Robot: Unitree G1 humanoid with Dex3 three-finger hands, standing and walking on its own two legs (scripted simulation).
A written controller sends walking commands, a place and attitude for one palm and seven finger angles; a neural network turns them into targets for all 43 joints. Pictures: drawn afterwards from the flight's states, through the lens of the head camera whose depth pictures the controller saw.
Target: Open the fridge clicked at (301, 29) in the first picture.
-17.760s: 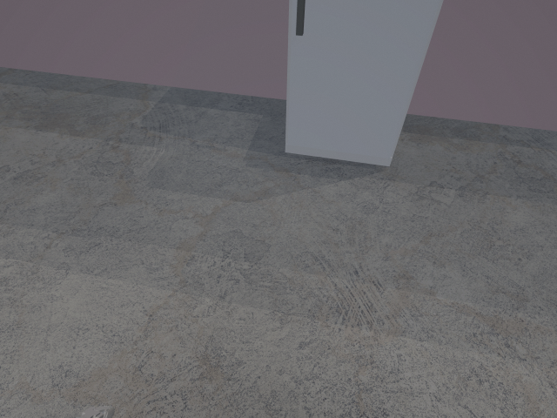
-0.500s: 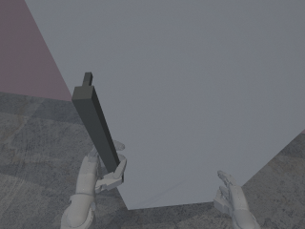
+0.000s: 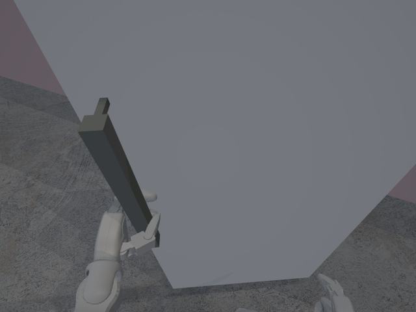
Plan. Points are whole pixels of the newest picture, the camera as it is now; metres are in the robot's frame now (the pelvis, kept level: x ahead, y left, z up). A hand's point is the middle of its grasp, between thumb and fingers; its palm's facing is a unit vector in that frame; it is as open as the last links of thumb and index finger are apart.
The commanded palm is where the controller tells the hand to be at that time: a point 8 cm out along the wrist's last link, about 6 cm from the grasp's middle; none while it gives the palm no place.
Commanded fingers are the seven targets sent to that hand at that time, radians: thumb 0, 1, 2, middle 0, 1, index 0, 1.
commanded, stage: walk backward, drawing the door open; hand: left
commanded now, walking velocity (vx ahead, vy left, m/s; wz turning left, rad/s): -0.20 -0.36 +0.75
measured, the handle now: (134, 189) +0.30 +0.13 +0.12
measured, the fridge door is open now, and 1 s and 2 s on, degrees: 29 67 74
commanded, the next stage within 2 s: stop walking and hold the door back in 1.14 s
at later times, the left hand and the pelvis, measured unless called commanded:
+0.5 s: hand out of the picture +0.08 +0.04 +0.05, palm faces +0.43 -0.88 -0.19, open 6.6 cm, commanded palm +0.03 +0.07 +0.05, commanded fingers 0.00 0.90 0.90 -0.45 -1.40 -0.45 -1.40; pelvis -0.09 -0.19 -0.01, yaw +25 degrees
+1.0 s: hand out of the picture -0.03 -0.07 +0.05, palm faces +0.82 -0.53 -0.24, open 6.1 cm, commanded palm -0.10 -0.07 +0.05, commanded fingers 0.00 0.90 0.90 -0.45 -1.40 -0.45 -1.40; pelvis -0.06 -0.37 +0.00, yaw +48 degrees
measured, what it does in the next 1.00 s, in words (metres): steps to the right, turning left: right foot, then left foot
